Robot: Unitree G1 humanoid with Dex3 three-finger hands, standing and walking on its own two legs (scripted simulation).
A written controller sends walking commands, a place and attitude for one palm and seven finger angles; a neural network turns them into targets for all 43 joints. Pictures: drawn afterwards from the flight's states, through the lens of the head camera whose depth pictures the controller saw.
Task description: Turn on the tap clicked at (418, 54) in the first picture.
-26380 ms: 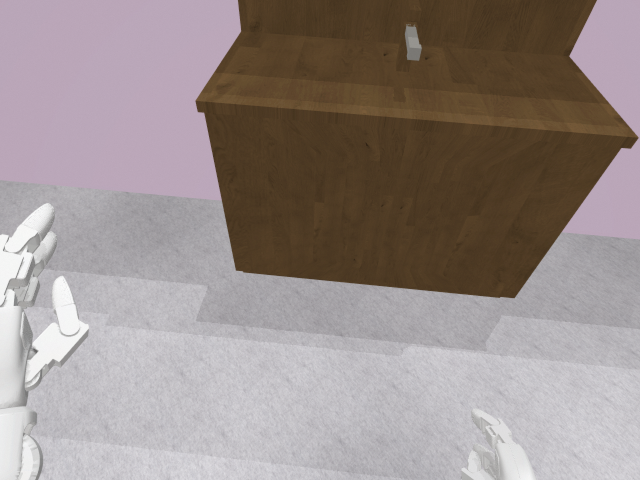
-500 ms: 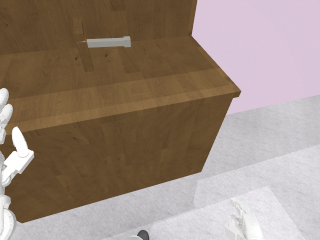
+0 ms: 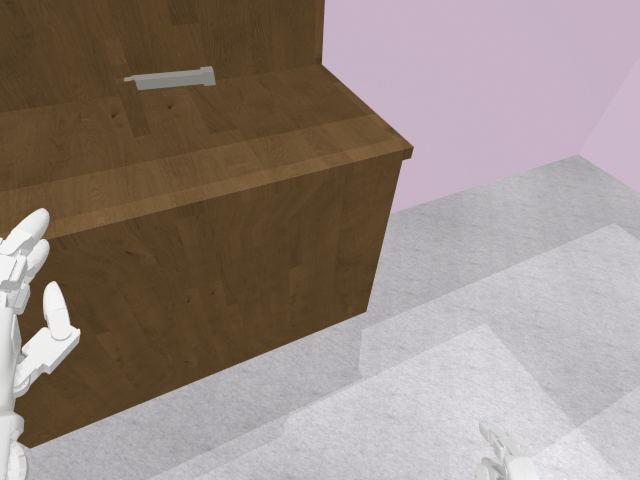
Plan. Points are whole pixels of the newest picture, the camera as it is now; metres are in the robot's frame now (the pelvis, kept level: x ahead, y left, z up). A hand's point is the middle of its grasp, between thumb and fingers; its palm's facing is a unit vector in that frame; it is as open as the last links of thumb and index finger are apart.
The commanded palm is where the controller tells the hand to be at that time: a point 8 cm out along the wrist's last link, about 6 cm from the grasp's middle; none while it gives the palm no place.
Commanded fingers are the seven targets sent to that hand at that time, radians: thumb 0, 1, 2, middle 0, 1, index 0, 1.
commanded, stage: stop stepping back and stand still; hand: left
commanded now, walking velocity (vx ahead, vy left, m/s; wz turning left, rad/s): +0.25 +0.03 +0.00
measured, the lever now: (208, 76) +0.84 +0.27 +0.11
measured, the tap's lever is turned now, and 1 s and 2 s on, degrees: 83 83 83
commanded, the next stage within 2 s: stand and check the lever's angle in 0.48 s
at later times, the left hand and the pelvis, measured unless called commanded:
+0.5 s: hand (41, 372) +0.18 +0.25 +0.16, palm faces +0.46 -0.80 -0.38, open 7.4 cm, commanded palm +0.12 +0.29 +0.17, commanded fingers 0.00 0.90 0.90 -0.20 -0.30 -0.20 -0.30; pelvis -0.03 +0.00 -0.01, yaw +3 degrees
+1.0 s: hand (48, 337) +0.21 +0.26 +0.15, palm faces +0.41 -0.84 -0.36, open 7.4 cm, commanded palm +0.15 +0.30 +0.17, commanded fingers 0.00 0.90 0.90 -0.20 -0.30 -0.20 -0.30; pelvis +0.00 +0.02 +0.00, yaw +1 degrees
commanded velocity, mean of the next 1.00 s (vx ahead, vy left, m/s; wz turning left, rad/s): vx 0.06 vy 0.00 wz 0.00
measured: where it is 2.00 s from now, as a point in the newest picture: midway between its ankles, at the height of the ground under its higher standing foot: outside the picture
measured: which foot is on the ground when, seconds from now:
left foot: up 0.00-0.24, down 0.26-1.00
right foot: down 0.00-1.00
